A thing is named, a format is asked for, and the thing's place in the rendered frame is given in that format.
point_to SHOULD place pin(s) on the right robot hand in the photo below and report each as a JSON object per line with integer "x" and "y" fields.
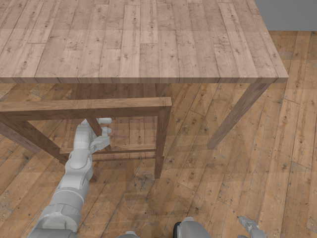
{"x": 251, "y": 227}

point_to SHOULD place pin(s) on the right robot thigh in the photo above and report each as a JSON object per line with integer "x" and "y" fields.
{"x": 191, "y": 229}

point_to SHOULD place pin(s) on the robot left upper arm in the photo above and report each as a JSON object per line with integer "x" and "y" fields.
{"x": 52, "y": 233}

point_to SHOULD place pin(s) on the right robot shin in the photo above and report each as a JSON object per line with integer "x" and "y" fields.
{"x": 188, "y": 219}

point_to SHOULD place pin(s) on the left robot forearm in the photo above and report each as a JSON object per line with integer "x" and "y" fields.
{"x": 63, "y": 211}

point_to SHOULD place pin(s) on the left robot hand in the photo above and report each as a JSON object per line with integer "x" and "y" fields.
{"x": 85, "y": 138}

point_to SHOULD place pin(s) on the chair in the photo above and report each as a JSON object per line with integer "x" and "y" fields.
{"x": 139, "y": 124}

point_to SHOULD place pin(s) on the table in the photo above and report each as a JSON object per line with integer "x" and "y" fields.
{"x": 138, "y": 41}

